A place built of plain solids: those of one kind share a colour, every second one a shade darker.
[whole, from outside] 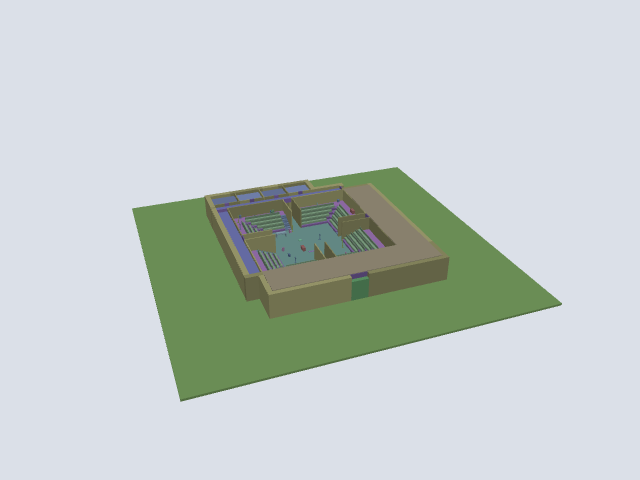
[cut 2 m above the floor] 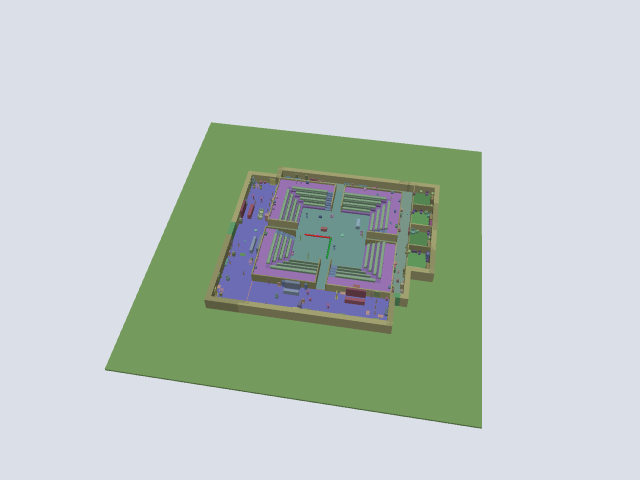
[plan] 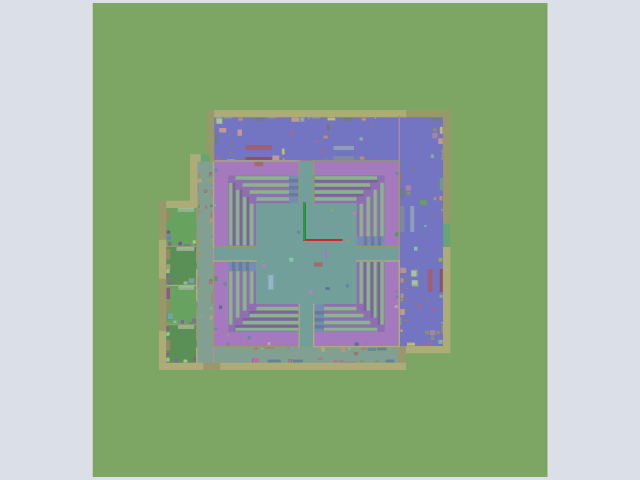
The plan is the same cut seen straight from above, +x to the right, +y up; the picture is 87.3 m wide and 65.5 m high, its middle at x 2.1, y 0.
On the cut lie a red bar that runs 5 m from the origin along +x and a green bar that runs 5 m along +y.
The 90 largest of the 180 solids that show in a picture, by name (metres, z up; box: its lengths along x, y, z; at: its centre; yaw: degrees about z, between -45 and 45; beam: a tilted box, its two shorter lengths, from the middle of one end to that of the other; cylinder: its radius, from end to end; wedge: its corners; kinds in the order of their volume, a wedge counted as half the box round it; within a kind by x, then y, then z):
{
 "ground_under_all_1": {"box": [62.05, 64.66, 0.4], "at": [2.12, 0.0, -0.75]},
 "wall_1": {"box": [1.0, 7.13, 4.8], "at": [-19.38, -14.19, 1.8]},
 "wall_2": {"box": [1.0, 7.13, 4.8], "at": [-19.38, -8.86, 1.8]},
 "wall_3": {"box": [1.0, 7.13, 4.8], "at": [-19.38, -3.53, 1.8]},
 "wall_4": {"box": [1.0, 7.13, 4.8], "at": [-19.38, 1.8, 1.8]},
 "wall_5": {"box": [5.25, 1.0, 4.8], "at": [-17.25, 4.86, 1.8]},
 "wall_6": {"box": [6.05, 1.0, 4.8], "at": [-16.85, -17.25, 1.8]},
 "wall_7": {"box": [1.0, 7.23, 4.8], "at": [-15.13, 8.09, 1.8]},
 "wall_8": {"box": [1.45, 1.0, 4.8], "at": [-14.9, 11.2, 1.8]},
 "wall_9": {"box": [4.1, 1.0, 4.8], "at": [-13.57, -17.25, 1.8]},
 "wall_10": {"box": [1.0, 7.05, 4.8], "at": [-12.83, 14.22, 1.8]},
 "wall_11": {"box": [0.2, 11.93, 4.8], "at": [-12.43, -8.69, 1.8]},
 "wall_12": {"box": [0.2, 11.93, 4.8], "at": [-12.43, 4.94, 1.8]},
 "wall_13": {"box": [0.2, 11.93, 4.8], "at": [-12.43, 4.94, 1.8]},
 "wall_14": {"box": [6.0, 0.2, 4.8], "at": [-9.53, -2.88, 1.8]},
 "wall_15": {"box": [6.0, 0.2, 4.8], "at": [-9.53, -0.88, 1.8]},
 "wall_16": {"box": [11.93, 0.2, 4.8], "at": [-6.56, -14.55, 1.8]},
 "wall_17": {"box": [11.93, 0.2, 4.8], "at": [-6.56, 10.8, 1.8]},
 "wall_18": {"box": [0.2, 6.0, 4.8], "at": [-0.75, -11.65, 1.8]},
 "wall_19": {"box": [0.2, 6.0, 4.8], "at": [-0.75, 7.9, 1.8]},
 "wall_20": {"box": [27.15, 1.0, 4.8], "at": [0.25, -17.25, 1.8]},
 "wall_21": {"box": [27.15, 1.0, 4.8], "at": [0.25, 17.25, 1.8]},
 "wall_22": {"box": [0.2, 6.0, 4.8], "at": [1.25, -11.65, 1.8]},
 "wall_23": {"box": [0.2, 6.0, 4.8], "at": [1.25, 7.9, 1.8]},
 "wall_24": {"box": [11.93, 0.2, 4.8], "at": [7.06, -14.55, 1.8]},
 "wall_25": {"box": [11.93, 0.2, 4.8], "at": [7.06, 10.8, 1.8]},
 "wall_26": {"box": [6.0, 0.2, 4.8], "at": [10.03, -2.88, 1.8]},
 "wall_27": {"box": [6.0, 0.2, 4.8], "at": [10.03, -0.88, 1.8]},
 "wall_28": {"box": [0.2, 11.93, 4.8], "at": [12.93, -8.69, 1.8]},
 "wall_29": {"box": [0.2, 11.93, 4.8], "at": [12.93, 4.94, 1.8]},
 "wall_30": {"box": [1.0, 3.3, 4.8], "at": [13.33, -16.1, 1.8]},
 "wall_31": {"box": [7.85, 1.0, 4.8], "at": [15.95, 17.25, 1.8]},
 "wall_32": {"box": [7.05, 1.0, 4.8], "at": [16.35, -14.95, 1.8]},
 "wall_33": {"box": [1.0, 14.51, 4.8], "at": [19.38, -8.2, 1.8]},
 "wall_34": {"box": [1.0, 15.49, 4.8], "at": [19.38, 10.01, 1.8]},
 "floor_arena_1": {"box": [25.35, 25.35, 0.6], "at": [0.25, -1.88, -0.3]},
 "step_bank_head_1": {"box": [2.0, 11.58, 2.2], "at": [-11.43, -8.76, 0.5]},
 "step_bank_head_2": {"box": [2.0, 9.58, 2.2], "at": [-11.43, 4.01, 0.5]},
 "step_bank_head_3": {"box": [11.58, 2.0, 2.2], "at": [-6.64, 9.8, 0.5]},
 "step_bank_head_4": {"box": [9.58, 2.0, 2.2], "at": [-5.64, -13.55, 0.5]},
 "step_bank_head_5": {"box": [9.58, 2.0, 2.2], "at": [6.14, 9.8, 0.5]},
 "step_bank_head_6": {"box": [11.58, 2.0, 2.2], "at": [7.14, -13.55, 0.5]},
 "step_bank_head_7": {"box": [2.0, 9.58, 2.2], "at": [11.93, -7.76, 0.5]},
 "step_bank_head_8": {"box": [2.0, 11.58, 2.2], "at": [11.93, 5.01, 0.5]},
 "step_bank_tier_1": {"box": [0.95, 8.33, 2.2], "at": [-9.95, -8.39, 0.5]},
 "step_bank_tier_2": {"box": [0.95, 8.63, 2.2], "at": [-9.95, 3.54, 0.5]},
 "step_bank_tier_3": {"box": [0.95, 7.38, 1.8], "at": [-9.0, -7.91, 0.3]},
 "step_bank_tier_4": {"box": [0.95, 7.68, 1.8], "at": [-9.0, 3.06, 0.3]},
 "step_bank_tier_5": {"box": [0.95, 6.43, 1.4], "at": [-8.05, -7.44, 0.1]},
 "step_bank_tier_6": {"box": [0.95, 6.73, 1.4], "at": [-8.05, 2.59, 0.1]},
 "step_bank_tier_7": {"box": [0.95, 5.48, 1.0], "at": [-7.1, -6.96, -0.1]},
 "step_bank_tier_8": {"box": [0.95, 5.78, 1.0], "at": [-7.1, 2.11, -0.1]},
 "step_bank_tier_9": {"box": [8.33, 0.95, 2.2], "at": [-6.26, 8.32, 0.5]},
 "step_bank_tier_10": {"box": [7.38, 0.95, 1.8], "at": [-5.79, 7.38, 0.3]},
 "step_bank_tier_11": {"box": [6.43, 0.95, 1.4], "at": [-5.31, 6.42, 0.1]},
 "step_bank_tier_12": {"box": [8.63, 0.95, 2.2], "at": [-5.16, -12.07, 0.5]},
 "step_bank_tier_13": {"box": [7.68, 0.95, 1.8], "at": [-4.69, -11.12, 0.3]},
 "step_bank_tier_14": {"box": [6.73, 0.95, 1.4], "at": [-4.21, -10.18, 0.1]},
 "step_bank_tier_15": {"box": [5.78, 0.95, 1.0], "at": [-3.74, -9.22, -0.1]},
 "step_bank_tier_16": {"box": [5.78, 0.95, 1.0], "at": [4.24, 5.47, -0.1]},
 "step_bank_tier_17": {"box": [6.73, 0.95, 1.4], "at": [4.71, 6.42, 0.1]},
 "step_bank_tier_18": {"box": [7.68, 0.95, 1.8], "at": [5.19, 7.38, 0.3]},
 "step_bank_tier_19": {"box": [8.63, 0.95, 2.2], "at": [5.66, 8.32, 0.5]},
 "step_bank_tier_20": {"box": [6.43, 0.95, 1.4], "at": [5.81, -10.18, 0.1]},
 "step_bank_tier_21": {"box": [7.38, 0.95, 1.8], "at": [6.29, -11.12, 0.3]},
 "step_bank_tier_22": {"box": [8.33, 0.95, 2.2], "at": [6.76, -12.07, 0.5]},
 "step_bank_tier_23": {"box": [0.95, 5.78, 1.0], "at": [7.6, -5.86, -0.1]},
 "step_bank_tier_24": {"box": [0.95, 6.73, 1.4], "at": [8.55, -6.34, 0.1]},
 "step_bank_tier_25": {"box": [0.95, 6.43, 1.4], "at": [8.55, 3.69, 0.1]},
 "step_bank_tier_26": {"box": [0.95, 7.68, 1.8], "at": [9.5, -6.81, 0.3]},
 "step_bank_tier_27": {"box": [0.95, 7.38, 1.8], "at": [9.5, 4.16, 0.3]},
 "step_bank_tier_28": {"box": [0.95, 8.63, 2.2], "at": [10.45, -7.29, 0.5]},
 "step_bank_tier_29": {"box": [0.95, 8.33, 2.2], "at": [10.45, 4.64, 0.5]},
 "floor_foyer_1": {"box": [25.35, 6.05, 0.6], "at": [0.25, 13.82, -0.3]},
 "floor_foyer_2": {"box": [6.05, 31.4, 0.6], "at": [15.95, 1.15, -0.3]},
 "ceil_foyer_1": {"box": [25.35, 6.05, 0.3], "at": [0.25, 13.82, 4.15]},
 "ceil_foyer_2": {"box": [6.05, 31.4, 0.3], "at": [15.95, 1.15, 4.15]},
 "floor_service_1": {"box": [2.3, 27.65, 0.6], "at": [-13.57, -3.02, -0.3]},
 "floor_service_2": {"box": [25.35, 2.3, 0.6], "at": [0.25, -15.7, -0.3]},
 "floor_dressing_1": {"box": [4.25, 5.33, 0.6], "at": [-16.85, -14.19, -0.3]},
 "floor_dressing_2": {"box": [4.25, 5.33, 0.6], "at": [-16.85, -8.86, -0.3]},
 "floor_dressing_3": {"box": [4.25, 5.33, 0.6], "at": [-16.85, -3.53, -0.3]},
 "floor_dressing_4": {"box": [4.25, 5.33, 0.6], "at": [-16.85, 1.8, -0.3]},
 "ceil_service_1": {"box": [2.3, 27.65, 0.3], "at": [-13.57, -3.02, 3.4]},
 "ceil_service_2": {"box": [25.35, 2.3, 0.3], "at": [0.25, -15.7, 3.4]},
 "ceil_dressing_1": {"box": [4.25, 5.33, 0.3], "at": [-16.85, -14.19, 3.4]},
 "ceil_dressing_2": {"box": [4.25, 5.33, 0.3], "at": [-16.85, -8.86, 3.4]},
 "ceil_dressing_3": {"box": [4.25, 5.33, 0.3], "at": [-16.85, -3.53, 3.4]},
 "ceil_dressing_4": {"box": [4.25, 5.33, 0.3], "at": [-16.85, 1.8, 3.4]},
 "door_leaf_1": {"box": [0.97, 3.2, 3.87], "at": [19.39, 0.66, 1.33]}
}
